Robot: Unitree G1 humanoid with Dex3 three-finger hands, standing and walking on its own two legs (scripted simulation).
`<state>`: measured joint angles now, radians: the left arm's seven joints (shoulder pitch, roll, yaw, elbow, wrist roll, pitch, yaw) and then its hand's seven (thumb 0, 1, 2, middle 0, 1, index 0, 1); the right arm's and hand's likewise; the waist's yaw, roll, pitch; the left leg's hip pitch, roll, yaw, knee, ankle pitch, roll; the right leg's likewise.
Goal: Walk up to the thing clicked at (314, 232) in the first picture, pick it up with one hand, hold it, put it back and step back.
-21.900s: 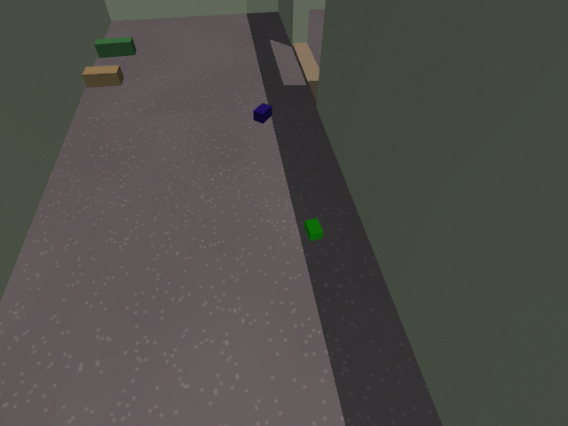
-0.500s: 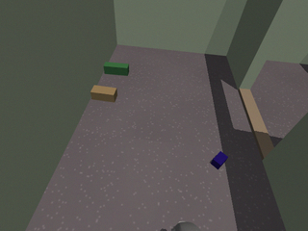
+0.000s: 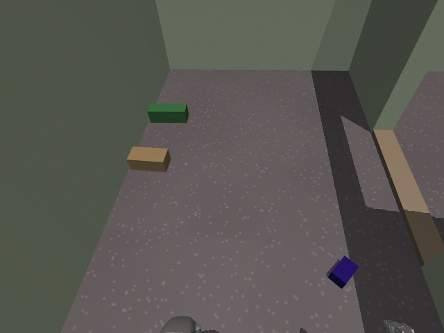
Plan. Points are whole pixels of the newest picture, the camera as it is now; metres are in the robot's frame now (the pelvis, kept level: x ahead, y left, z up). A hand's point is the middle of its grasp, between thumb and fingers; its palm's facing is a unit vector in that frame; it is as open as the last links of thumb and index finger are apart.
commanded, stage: walk up
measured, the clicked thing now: out of the picture -0.45 -0.50 -0.75
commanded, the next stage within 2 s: none
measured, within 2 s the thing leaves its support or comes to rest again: neither
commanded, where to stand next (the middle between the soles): +0.91 +0.01 m, yaw +1 degrees
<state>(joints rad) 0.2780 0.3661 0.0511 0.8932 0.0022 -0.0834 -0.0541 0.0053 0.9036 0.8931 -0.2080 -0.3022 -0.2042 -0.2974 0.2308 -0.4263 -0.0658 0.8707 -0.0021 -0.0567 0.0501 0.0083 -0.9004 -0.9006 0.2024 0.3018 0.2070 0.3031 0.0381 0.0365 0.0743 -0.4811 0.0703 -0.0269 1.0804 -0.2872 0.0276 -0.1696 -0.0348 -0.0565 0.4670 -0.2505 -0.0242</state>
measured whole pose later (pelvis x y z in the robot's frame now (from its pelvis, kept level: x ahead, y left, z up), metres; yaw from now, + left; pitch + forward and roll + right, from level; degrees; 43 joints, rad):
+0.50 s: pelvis +0.24 +0.03 +0.00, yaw -1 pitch -3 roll +1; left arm 0.27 0.44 0.05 0.88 0.01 -0.04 -0.07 0.01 0.91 0.89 -0.20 -0.30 -0.20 -0.30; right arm 0.34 -0.37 -0.05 0.87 0.00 -0.09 0.04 0.01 -0.90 -0.90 0.21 0.30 0.21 0.30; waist -0.02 -0.07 0.09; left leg -0.12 0.02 0.13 0.43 -0.25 0.02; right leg -0.52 -0.09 0.03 0.91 -0.26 -0.01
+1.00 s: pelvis +0.43 -0.05 +0.00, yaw +1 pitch -3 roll +1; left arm 0.32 0.37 0.05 0.88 0.02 -0.09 -0.05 0.01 0.90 0.89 -0.21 -0.30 -0.20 -0.30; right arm 0.31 -0.45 -0.07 0.90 -0.01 -0.03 0.06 0.01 -0.90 -0.90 0.20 0.30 0.21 0.30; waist 0.03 0.06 0.07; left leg -0.50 0.05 -0.08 0.94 -0.19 0.01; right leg -0.13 0.00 -0.12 0.39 -0.20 -0.07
